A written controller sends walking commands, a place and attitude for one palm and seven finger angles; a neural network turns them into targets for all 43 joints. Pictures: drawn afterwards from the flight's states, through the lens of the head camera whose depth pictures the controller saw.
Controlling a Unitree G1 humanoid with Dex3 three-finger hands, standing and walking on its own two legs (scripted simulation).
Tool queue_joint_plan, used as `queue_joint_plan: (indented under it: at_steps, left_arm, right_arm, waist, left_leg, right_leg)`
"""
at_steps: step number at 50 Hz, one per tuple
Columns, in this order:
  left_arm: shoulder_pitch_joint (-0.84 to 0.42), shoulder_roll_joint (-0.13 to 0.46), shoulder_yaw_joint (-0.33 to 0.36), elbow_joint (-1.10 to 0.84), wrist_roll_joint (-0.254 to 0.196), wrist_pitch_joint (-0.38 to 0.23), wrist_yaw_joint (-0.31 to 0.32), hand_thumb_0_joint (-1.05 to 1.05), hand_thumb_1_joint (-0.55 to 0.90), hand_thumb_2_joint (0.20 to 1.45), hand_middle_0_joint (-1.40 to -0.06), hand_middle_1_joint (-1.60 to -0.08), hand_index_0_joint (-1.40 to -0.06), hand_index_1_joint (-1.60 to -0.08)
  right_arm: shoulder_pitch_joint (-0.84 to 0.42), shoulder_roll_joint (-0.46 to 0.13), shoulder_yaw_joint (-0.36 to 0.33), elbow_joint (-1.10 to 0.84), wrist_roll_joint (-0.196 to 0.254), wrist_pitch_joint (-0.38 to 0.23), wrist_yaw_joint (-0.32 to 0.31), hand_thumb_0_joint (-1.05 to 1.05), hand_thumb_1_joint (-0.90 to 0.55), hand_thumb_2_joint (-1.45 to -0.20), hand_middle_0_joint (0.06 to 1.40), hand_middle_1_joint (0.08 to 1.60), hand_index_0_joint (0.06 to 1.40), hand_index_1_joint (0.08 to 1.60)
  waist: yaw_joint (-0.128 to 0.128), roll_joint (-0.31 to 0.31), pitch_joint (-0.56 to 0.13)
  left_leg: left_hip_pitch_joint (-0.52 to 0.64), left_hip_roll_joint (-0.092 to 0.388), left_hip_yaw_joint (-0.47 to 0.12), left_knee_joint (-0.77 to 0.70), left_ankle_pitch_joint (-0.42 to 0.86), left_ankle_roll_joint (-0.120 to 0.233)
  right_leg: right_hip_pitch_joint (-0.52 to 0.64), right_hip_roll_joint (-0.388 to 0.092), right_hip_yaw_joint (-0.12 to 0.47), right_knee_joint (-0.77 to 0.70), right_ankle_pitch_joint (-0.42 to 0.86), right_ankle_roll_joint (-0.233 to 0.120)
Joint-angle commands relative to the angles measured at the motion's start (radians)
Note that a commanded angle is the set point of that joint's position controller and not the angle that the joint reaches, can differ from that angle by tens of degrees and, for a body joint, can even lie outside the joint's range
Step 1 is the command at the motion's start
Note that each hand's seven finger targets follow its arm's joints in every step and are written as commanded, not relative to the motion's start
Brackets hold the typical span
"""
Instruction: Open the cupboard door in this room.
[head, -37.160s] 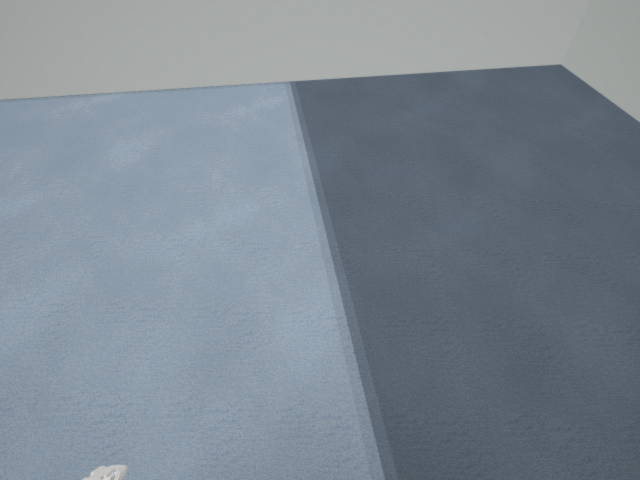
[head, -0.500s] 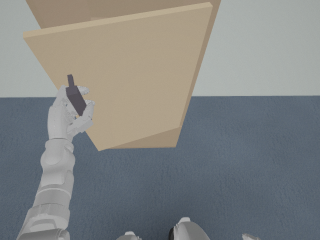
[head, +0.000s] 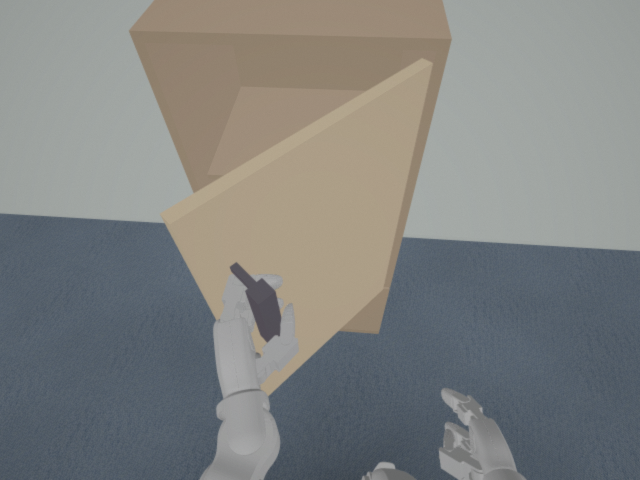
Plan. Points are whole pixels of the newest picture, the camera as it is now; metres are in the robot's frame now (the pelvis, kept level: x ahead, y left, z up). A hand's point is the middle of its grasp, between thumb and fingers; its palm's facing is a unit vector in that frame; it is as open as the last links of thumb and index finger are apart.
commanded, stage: open thumb and fingers to let go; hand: left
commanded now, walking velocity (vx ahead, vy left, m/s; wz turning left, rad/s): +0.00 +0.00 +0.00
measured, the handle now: (256, 304) +0.33 +0.10 +0.04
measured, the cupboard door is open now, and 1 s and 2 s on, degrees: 49 47 48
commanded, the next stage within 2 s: slide the hand sideways off the handle in 0.82 s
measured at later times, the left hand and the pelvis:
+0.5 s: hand (282, 332) +0.29 +0.06 +0.04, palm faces +0.36 -0.93 -0.02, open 12.2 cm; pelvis -0.04 -0.03 -0.01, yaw +2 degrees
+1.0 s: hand (280, 339) +0.28 +0.06 +0.03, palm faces +0.20 -0.98 -0.06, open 15.4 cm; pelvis -0.04 -0.01 -0.01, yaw +1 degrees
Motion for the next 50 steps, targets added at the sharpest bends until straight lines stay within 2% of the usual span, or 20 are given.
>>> queue_joint_plan:
  at_steps: [1,3,9,12,13,16,17,20,22,25,27,29,32,34,40,46,47,48,49,50]
  left_arm:
    - [-0.283,-0.083,0.050,-0.154,0.017,-0.064,0.067,0.000,0.830,0.870,-0.395,-1.342,-0.395,-1.342]
    - [-0.288,-0.054,0.082,-0.132,0.007,-0.064,0.068,0.000,0.690,0.810,-0.385,-1.327,-0.385,-1.327]
    - [-0.341,-0.006,0.113,-0.116,-0.010,-0.092,0.027,0.000,0.270,0.630,-0.355,-1.283,-0.355,-1.283]
    - [-0.351,0.012,0.132,-0.094,-0.032,-0.106,0.002,0.000,0.060,0.540,-0.340,-1.260,-0.340,-1.260]
    - [-0.367,0.013,0.137,-0.098,-0.042,-0.112,-0.003,0.000,-0.010,0.510,-0.335,-1.253,-0.335,-1.253]
    - [-0.354,0.020,0.157,-0.074,-0.064,-0.124,-0.018,0.000,-0.220,0.420,-0.320,-1.230,-0.320,-1.230]
    - [-0.366,0.021,0.154,-0.057,-0.067,-0.123,-0.022,0.000,-0.290,0.390,-0.315,-1.222,-0.315,-1.222]
    - [-0.412,0.033,0.170,-0.049,-0.076,-0.137,-0.027,0.000,-0.500,0.300,-0.300,-1.200,-0.300,-1.200]
    - [-0.412,0.057,0.198,-0.031,-0.084,-0.138,-0.030,0.000,-0.500,0.300,-0.300,-1.200,-0.300,-1.200]
    - [-0.434,0.055,0.199,-0.016,-0.087,-0.143,-0.035,0.000,-0.500,0.300,-0.275,-1.050,-0.275,-1.050]
    - [-0.455,0.062,0.210,-0.013,-0.091,-0.146,-0.029,0.000,-0.500,0.300,-0.258,-0.950,-0.258,-0.950]
    - [-0.450,0.029,0.179,-0.010,-0.085,-0.147,-0.024,0.000,-0.500,0.300,-0.242,-0.850,-0.242,-0.850]
    - [-0.440,0.040,0.198,0.027,-0.083,-0.142,-0.012,0.000,-0.500,0.300,-0.217,-0.700,-0.217,-0.700]
    - [-0.473,0.050,0.205,0.011,-0.080,-0.145,-0.007,0.000,-0.500,0.300,-0.200,-0.600,-0.200,-0.600]
    - [-0.509,0.028,0.191,0.041,-0.067,-0.138,0.019,0.000,-0.500,0.300,-0.150,-0.300,-0.150,-0.300]
    - [-0.528,-0.012,0.152,0.044,-0.052,-0.139,0.042,0.000,-0.500,0.300,-0.150,-0.300,-0.150,-0.300]
    - [-0.522,0.067,-0.050,0.058,0.070,-0.167,-0.164,0.000,-0.500,0.300,-0.150,-0.300,-0.150,-0.300]
    - [-0.585,0.168,0.054,-0.015,0.039,-0.205,-0.271,0.000,-0.500,0.300,-0.150,-0.300,-0.150,-0.300]
    - [-0.567,0.173,0.036,-0.040,0.026,-0.219,-0.358,0.000,-0.500,0.300,-0.150,-0.300,-0.150,-0.300]
    - [-0.548,0.158,0.010,-0.044,-0.003,-0.221,-0.441,0.000,-0.500,0.300,-0.150,-0.300,-0.150,-0.300]
  right_arm:
    - [-0.070,-0.101,-0.039,-0.095,-0.005,-0.067,-0.019,0.000,-0.900,-0.900,0.200,0.300,0.200,0.300]
    - [-0.069,-0.101,-0.045,-0.087,-0.004,-0.071,-0.027,0.000,-0.900,-0.900,0.200,0.300,0.200,0.300]
    - [-0.058,-0.106,-0.051,-0.071,0.000,-0.076,-0.041,0.000,-0.900,-0.900,0.200,0.300,0.200,0.300]
    - [-0.066,-0.111,-0.053,-0.071,0.006,-0.080,-0.046,0.000,-0.900,-0.900,0.200,0.300,0.200,0.300]
    - [-0.067,-0.111,-0.052,-0.068,0.005,-0.083,-0.045,0.000,-0.900,-0.900,0.200,0.300,0.200,0.300]
    - [-0.064,-0.116,-0.055,-0.065,0.007,-0.089,-0.045,0.000,-0.900,-0.900,0.200,0.300,0.200,0.300]
    - [-0.066,-0.121,-0.054,-0.066,0.008,-0.089,-0.045,0.000,-0.900,-0.900,0.200,0.300,0.200,0.300]
    - [-0.067,-0.125,-0.057,-0.061,0.007,-0.094,-0.047,0.000,-0.900,-0.900,0.200,0.300,0.200,0.300]
    - [-0.068,-0.129,-0.057,-0.059,0.009,-0.094,-0.049,0.000,-0.900,-0.900,0.200,0.300,0.200,0.300]
    - [-0.074,-0.128,-0.057,-0.057,0.010,-0.091,-0.050,0.000,-0.900,-0.900,0.200,0.300,0.200,0.300]
    - [-0.073,-0.130,-0.059,-0.057,0.011,-0.092,-0.052,0.000,-0.900,-0.900,0.200,0.300,0.200,0.300]
    - [-0.073,-0.128,-0.059,-0.060,0.010,-0.094,-0.048,0.000,-0.900,-0.900,0.200,0.300,0.200,0.300]
    - [-0.067,-0.132,-0.059,-0.059,0.008,-0.093,-0.046,0.000,-0.900,-0.900,0.200,0.300,0.200,0.300]
    - [-0.074,-0.130,-0.058,-0.061,0.007,-0.091,-0.048,0.000,-0.900,-0.900,0.200,0.300,0.200,0.300]
    - [-0.072,-0.125,-0.053,-0.065,0.005,-0.084,-0.050,0.000,-0.900,-0.900,0.200,0.300,0.200,0.300]
    - [-0.071,-0.128,-0.053,-0.067,0.001,-0.085,-0.045,0.000,-0.900,-0.900,0.200,0.300,0.200,0.300]
    - [-0.015,-0.159,-0.042,-0.041,-0.002,-0.094,-0.043,0.000,-0.900,-0.900,0.200,0.300,0.200,0.300]
    - [0.007,-0.166,-0.054,-0.062,0.010,-0.095,-0.047,0.000,-0.900,-0.900,0.200,0.300,0.200,0.300]
    - [-0.002,-0.164,-0.057,-0.076,0.014,-0.099,-0.052,0.000,-0.900,-0.900,0.200,0.300,0.200,0.300]
    - [0.004,-0.165,-0.054,-0.085,0.028,-0.105,-0.053,0.000,-0.900,-0.900,0.200,0.300,0.200,0.300]
  waist:
    - [-0.010,-0.095,-0.201]
    - [-0.005,-0.125,-0.250]
    - [-0.013,-0.138,-0.271]
    - [-0.017,-0.162,-0.253]
    - [-0.016,-0.130,-0.256]
    - [-0.013,-0.154,-0.252]
    - [-0.022,-0.182,-0.237]
    - [-0.021,-0.165,-0.236]
    - [-0.013,-0.177,-0.241]
    - [-0.011,-0.137,-0.226]
    - [-0.015,-0.158,-0.235]
    - [-0.014,-0.132,-0.237]
    - [-0.013,-0.177,-0.227]
    - [-0.010,-0.141,-0.230]
    - [-0.015,-0.137,-0.209]
    - [-0.021,-0.131,-0.223]
    - [-0.096,-0.168,-0.168]
    - [-0.067,-0.123,-0.271]
    - [-0.049,-0.077,-0.310]
    - [-0.056,-0.052,-0.292]
  left_leg:
    - [-0.099,-0.021,-0.024,-0.073,0.243,-0.009]
    - [-0.120,-0.027,-0.017,-0.061,0.229,-0.009]
    - [-0.173,-0.030,-0.017,-0.047,0.175,-0.007]
    - [-0.198,-0.029,-0.021,-0.045,0.142,-0.006]
    - [-0.196,-0.030,-0.019,-0.047,0.137,-0.007]
    - [-0.202,-0.030,-0.018,-0.048,0.125,-0.007]
    - [-0.210,-0.028,-0.022,-0.049,0.115,-0.005]
    - [-0.213,-0.030,-0.017,-0.046,0.101,-0.003]
    - [-0.226,-0.031,-0.018,-0.044,0.091,-0.004]
    - [-0.216,-0.031,-0.012,-0.050,0.089,-0.003]
    - [-0.216,-0.031,-0.014,-0.046,0.083,-0.002]
    - [-0.199,-0.032,-0.010,-0.055,0.094,0.000]
    - [-0.204,-0.030,-0.012,-0.057,0.089,0.002]
    - [-0.202,-0.032,-0.007,-0.055,0.085,0.002]
    - [-0.181,-0.031,-0.009,-0.072,0.087,0.004]
    - [-0.153,-0.029,-0.013,-0.084,0.104,0.007]
    - [-0.156,-0.021,-0.010,-0.067,0.104,0.025]
    - [-0.150,-0.024,-0.013,-0.059,0.135,0.029]
    - [-0.134,-0.026,-0.008,-0.057,0.153,0.029]
    - [-0.118,-0.025,-0.010,-0.062,0.158,0.027]
  right_leg:
    - [0.303,-0.041,0.113,-0.125,0.244,0.041]
    - [0.354,-0.057,0.152,-0.145,0.257,0.053]
    - [0.422,-0.100,0.248,-0.195,0.217,0.074]
    - [0.436,-0.112,0.285,-0.226,0.169,0.081]
    - [0.434,-0.115,0.286,-0.227,0.157,0.080]
    - [0.433,-0.115,0.288,-0.235,0.120,0.082]
    - [0.425,-0.114,0.289,-0.244,0.092,0.082]
    - [0.412,-0.118,0.302,-0.254,0.035,0.084]
    - [0.418,-0.119,0.311,-0.261,0.001,0.083]
    - [0.399,-0.116,0.304,-0.264,-0.037,0.077]
    - [0.394,-0.113,0.304,-0.268,-0.062,0.077]
    - [0.380,-0.104,0.280,-0.254,-0.054,0.071]
    - [0.369,-0.096,0.265,-0.253,-0.066,0.071]
    - [0.364,-0.098,0.272,-0.254,-0.083,0.070]
    - [0.329,-0.080,0.226,-0.237,-0.096,0.060]
    - [0.295,-0.061,0.172,-0.195,-0.038,0.054]
    - [0.263,-0.056,0.162,-0.148,0.089,0.056]
    - [0.317,-0.064,0.163,-0.117,0.154,0.047]
    - [0.344,-0.066,0.173,-0.104,0.191,0.042]
    - [0.331,-0.064,0.163,-0.102,0.201,0.038]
